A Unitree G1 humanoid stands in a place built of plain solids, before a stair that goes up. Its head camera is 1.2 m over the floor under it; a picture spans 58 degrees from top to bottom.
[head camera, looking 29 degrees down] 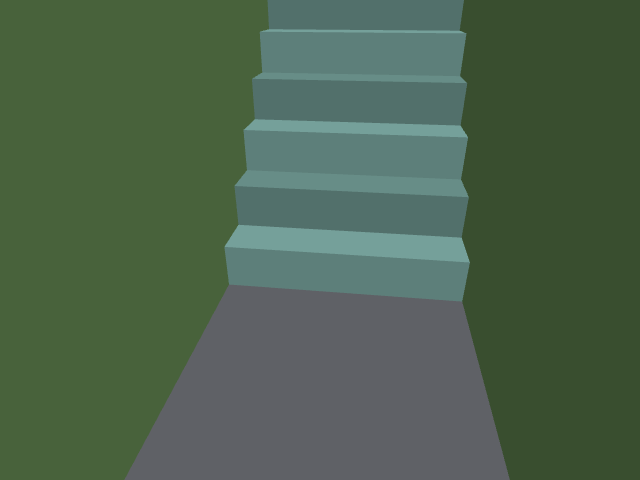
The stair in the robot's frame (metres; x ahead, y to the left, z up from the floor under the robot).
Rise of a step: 0.21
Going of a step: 0.22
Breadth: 1.19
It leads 7 degrees to the right of straight ahead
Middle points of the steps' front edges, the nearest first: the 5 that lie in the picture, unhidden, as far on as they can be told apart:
1.65 -0.10 0.21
1.88 -0.13 0.42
2.10 -0.16 0.63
2.32 -0.19 0.84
2.54 -0.21 1.05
